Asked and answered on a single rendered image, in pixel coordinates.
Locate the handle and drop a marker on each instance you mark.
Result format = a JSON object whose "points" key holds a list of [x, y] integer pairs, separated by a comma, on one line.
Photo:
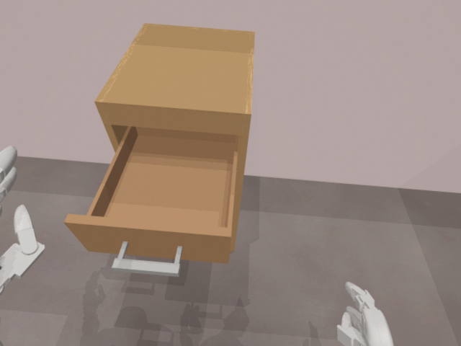
{"points": [[147, 267]]}

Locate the robot left hand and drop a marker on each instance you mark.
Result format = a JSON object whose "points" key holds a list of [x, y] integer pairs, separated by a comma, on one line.
{"points": [[18, 259]]}

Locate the cabinet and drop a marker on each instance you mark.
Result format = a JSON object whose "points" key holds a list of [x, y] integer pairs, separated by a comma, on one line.
{"points": [[184, 78]]}

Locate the drawer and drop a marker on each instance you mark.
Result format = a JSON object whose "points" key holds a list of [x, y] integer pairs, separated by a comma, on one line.
{"points": [[164, 189]]}

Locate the robot right hand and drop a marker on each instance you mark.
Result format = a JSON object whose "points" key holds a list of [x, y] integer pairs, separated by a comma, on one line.
{"points": [[371, 326]]}

